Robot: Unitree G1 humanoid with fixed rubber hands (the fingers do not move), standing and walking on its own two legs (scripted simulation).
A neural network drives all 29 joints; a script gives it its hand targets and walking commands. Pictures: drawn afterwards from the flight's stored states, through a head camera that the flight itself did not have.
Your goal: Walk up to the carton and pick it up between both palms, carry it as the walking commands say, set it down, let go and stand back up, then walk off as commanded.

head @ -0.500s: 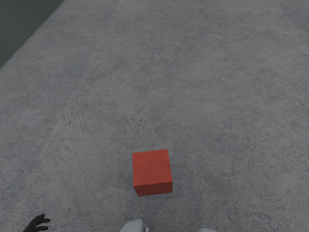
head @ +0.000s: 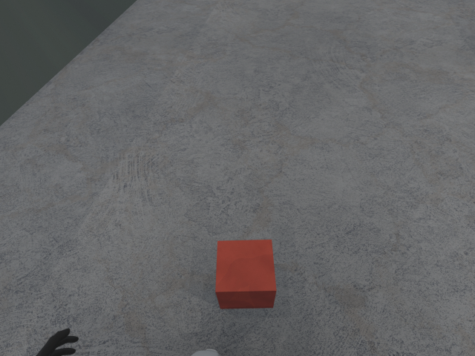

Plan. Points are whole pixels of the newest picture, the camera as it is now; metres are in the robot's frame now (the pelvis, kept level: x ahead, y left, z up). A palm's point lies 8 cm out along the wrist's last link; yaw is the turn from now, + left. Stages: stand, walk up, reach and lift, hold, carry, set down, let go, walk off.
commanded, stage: walk up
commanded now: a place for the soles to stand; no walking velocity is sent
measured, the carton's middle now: (245, 274) +0.50 +0.03 -0.64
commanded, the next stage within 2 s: reach and lift in 1.86 s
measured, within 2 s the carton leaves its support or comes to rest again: neither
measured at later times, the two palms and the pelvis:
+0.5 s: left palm out of the picture +0.11 +0.34 -0.07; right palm out of the picture +0.10 -0.36 -0.07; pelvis +0.01 -0.01 +0.00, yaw +2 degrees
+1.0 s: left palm out of the picture +0.11 +0.34 -0.06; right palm out of the picture +0.13 -0.35 -0.07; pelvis +0.03 -0.01 +0.01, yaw +5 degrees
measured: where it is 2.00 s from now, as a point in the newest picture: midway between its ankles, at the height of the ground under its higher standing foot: outside the picture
